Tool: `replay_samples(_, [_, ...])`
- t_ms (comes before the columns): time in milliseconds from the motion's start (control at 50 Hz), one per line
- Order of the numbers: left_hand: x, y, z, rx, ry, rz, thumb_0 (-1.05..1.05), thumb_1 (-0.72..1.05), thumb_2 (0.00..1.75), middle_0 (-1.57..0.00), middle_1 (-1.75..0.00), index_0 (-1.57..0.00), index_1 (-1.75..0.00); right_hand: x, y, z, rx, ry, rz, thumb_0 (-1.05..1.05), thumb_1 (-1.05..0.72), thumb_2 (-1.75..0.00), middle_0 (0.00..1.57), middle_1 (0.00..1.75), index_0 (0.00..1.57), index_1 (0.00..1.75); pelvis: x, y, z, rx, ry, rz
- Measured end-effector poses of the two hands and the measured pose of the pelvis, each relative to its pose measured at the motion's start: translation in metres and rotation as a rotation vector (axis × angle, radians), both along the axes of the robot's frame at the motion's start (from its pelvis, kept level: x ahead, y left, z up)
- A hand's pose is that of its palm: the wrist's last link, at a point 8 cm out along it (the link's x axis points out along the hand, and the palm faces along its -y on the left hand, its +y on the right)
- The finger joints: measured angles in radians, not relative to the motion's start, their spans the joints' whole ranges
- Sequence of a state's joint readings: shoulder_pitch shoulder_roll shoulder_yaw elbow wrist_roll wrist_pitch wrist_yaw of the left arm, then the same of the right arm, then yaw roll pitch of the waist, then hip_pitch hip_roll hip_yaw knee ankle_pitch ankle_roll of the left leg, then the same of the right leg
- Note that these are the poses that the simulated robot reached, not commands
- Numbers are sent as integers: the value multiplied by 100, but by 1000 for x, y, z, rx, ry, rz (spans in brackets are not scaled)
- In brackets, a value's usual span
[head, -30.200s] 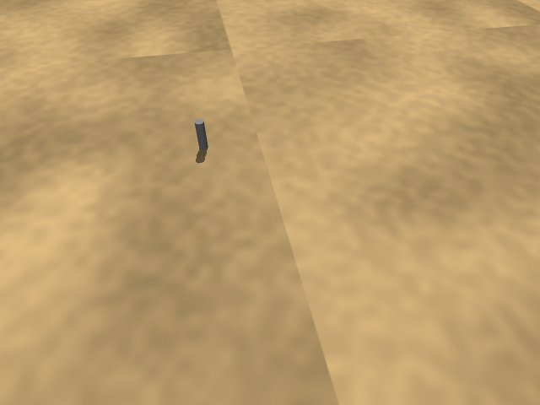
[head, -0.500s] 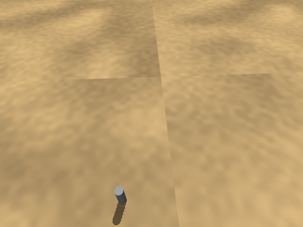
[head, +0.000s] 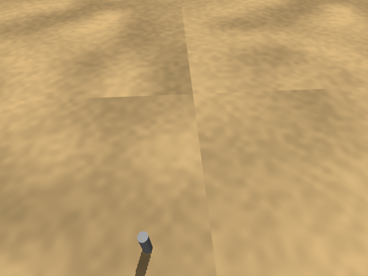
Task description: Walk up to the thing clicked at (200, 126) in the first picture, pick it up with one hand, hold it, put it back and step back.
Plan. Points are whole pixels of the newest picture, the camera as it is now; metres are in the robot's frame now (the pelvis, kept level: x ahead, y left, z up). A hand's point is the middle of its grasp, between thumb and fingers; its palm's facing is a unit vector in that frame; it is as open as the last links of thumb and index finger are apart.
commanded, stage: stand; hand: left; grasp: from the side
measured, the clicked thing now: (145, 242) +0.39 +0.22 -0.69
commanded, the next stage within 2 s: step back in 0.44 s
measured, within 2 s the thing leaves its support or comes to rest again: neither
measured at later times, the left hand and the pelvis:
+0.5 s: hand out of the picture +0.08 +0.25 -0.16, palm faces +0.01 -0.94 -0.34, open 7.3 cm; pelvis +0.00 +0.00 +0.00, yaw +0 degrees
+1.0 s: hand out of the picture +0.04 +0.29 -0.18, palm faces -0.09 -0.93 -0.36, open 7.3 cm; pelvis -0.10 +0.04 -0.02, yaw -3 degrees
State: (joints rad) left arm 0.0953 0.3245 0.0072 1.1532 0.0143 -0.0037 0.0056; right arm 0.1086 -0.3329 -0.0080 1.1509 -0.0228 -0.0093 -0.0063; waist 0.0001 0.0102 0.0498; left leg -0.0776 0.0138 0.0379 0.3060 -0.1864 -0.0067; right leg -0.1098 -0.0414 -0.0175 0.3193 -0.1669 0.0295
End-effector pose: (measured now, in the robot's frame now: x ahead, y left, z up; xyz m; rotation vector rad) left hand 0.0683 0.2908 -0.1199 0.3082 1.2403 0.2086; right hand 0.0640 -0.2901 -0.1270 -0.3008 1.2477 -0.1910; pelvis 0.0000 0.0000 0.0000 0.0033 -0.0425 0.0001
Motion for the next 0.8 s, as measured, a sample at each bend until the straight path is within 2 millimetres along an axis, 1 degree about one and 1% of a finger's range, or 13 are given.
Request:
replay_samples(260, [4,-1,0,3,0,1,0,90,90,-21,-30,-21,-30,8,-3,2,-4,-12,-2,0,-90,-90,20,30,20,30,5,-2,0,0,-1,-2])
replay_samples(440, [5,-3,1,2,-16,-5,0,90,90,-21,-30,-21,-30,7,-7,3,-5,-22,-5,0,-90,-90,20,30,20,30,3,-4,0,-1,-5,-4])
replay_samples(480, [5,-1,1,-1,-22,6,0,90,90,-21,-30,-21,-30,6,-8,3,-2,-20,-13,0,-90,-90,20,30,20,30,-1,-5,-1,-2,3,-5])
replay_samples(540, [4,5,-1,14,-29,7,0,90,90,-21,-30,-21,-30,3,-14,2,-9,-21,-22,0,-90,-90,20,30,20,30,-12,-5,-5,-3,10,-5])
replay_samples(620, [1,15,-4,37,-35,-9,0,90,90,-21,-30,-21,-30,-6,-22,0,-37,-20,-26,0,-90,-90,20,30,20,30,-27,-2,-12,-10,18,-1])
replay_samples(680, [0,25,-9,47,-47,-33,0,90,90,-21,-30,-21,-30,-17,-24,-1,-64,-13,-29,0,-90,-90,20,30,20,30,-39,6,-18,-11,17,-5])
replay_samples(740, [3,38,-16,47,-67,-60,0,90,90,-21,-30,-21,-30,-36,-19,1,-89,-9,-37,0,-90,-90,20,30,20,30,-49,18,-24,-7,21,-4])
replay_samples(760, [6,43,-20,45,-80,-65,0,90,90,-21,-30,-21,-30,-44,-17,0,-101,-5,-34,0,-90,-90,20,30,20,30,-52,23,-28,-15,27,-2])
replay_samples(800, [9,49,-24,44,-101,-65,0,90,90,-21,-30,-21,-30,-61,-10,1,-115,21,-29,0,-90,-90,20,30,20,30,-61,28,-30,-9,20,-7])
